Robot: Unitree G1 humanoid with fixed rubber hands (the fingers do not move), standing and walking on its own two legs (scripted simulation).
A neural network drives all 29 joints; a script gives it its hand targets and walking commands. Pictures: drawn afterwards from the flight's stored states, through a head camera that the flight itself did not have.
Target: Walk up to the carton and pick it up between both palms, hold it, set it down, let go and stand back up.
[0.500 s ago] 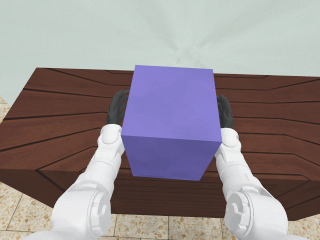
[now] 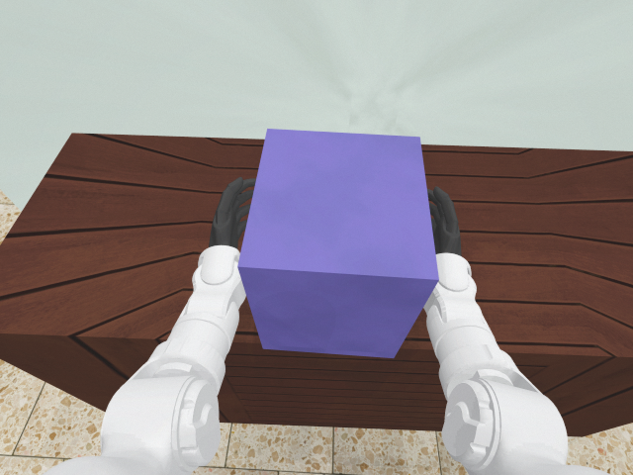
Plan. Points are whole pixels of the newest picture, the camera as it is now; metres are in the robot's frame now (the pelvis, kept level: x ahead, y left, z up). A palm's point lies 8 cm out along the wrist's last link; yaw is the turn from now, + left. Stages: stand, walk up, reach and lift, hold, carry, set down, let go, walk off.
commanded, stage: reach and lift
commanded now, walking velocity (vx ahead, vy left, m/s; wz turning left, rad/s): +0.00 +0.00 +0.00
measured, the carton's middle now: (335, 251) +0.40 -0.02 +0.02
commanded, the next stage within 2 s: none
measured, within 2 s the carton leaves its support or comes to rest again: leaves its support in 0.12 s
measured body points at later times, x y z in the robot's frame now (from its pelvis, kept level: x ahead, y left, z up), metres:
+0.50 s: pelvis -0.01 +0.00 +0.00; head +0.02 -0.01 +0.45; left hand +0.40 +0.12 +0.08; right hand +0.39 -0.17 +0.06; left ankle -0.04 +0.13 -0.74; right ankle +0.04 -0.12 -0.74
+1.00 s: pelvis -0.01 +0.00 +0.00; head -0.02 +0.00 +0.45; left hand +0.39 +0.14 +0.11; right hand +0.39 -0.15 +0.11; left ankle -0.04 +0.13 -0.74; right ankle +0.04 -0.12 -0.74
